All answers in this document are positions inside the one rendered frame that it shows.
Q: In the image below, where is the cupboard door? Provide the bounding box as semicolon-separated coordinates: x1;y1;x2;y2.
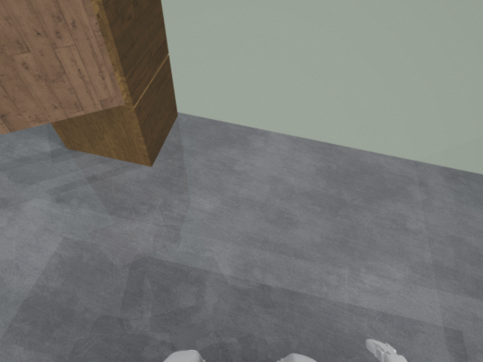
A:
0;0;125;135

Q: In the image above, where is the robot right hand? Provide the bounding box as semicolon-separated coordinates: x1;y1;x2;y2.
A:
365;339;407;362

